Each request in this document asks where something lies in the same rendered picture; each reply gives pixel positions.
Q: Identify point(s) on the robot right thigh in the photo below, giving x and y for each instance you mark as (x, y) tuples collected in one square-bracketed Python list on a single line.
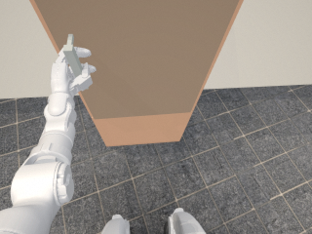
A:
[(184, 223)]

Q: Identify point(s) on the left robot forearm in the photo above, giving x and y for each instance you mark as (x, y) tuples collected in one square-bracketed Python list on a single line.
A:
[(58, 136)]

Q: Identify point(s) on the handle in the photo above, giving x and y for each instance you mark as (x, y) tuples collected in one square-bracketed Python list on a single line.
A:
[(71, 56)]

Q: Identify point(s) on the robot left upper arm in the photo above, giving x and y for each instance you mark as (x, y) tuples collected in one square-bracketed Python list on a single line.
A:
[(39, 190)]

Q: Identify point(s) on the robot left hand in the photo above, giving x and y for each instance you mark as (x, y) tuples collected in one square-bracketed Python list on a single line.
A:
[(63, 80)]

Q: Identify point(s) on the cupboard door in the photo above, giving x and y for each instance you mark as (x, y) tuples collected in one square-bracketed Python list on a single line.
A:
[(151, 56)]

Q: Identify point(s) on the left robot shin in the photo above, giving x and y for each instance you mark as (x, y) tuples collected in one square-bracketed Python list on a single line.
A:
[(116, 216)]

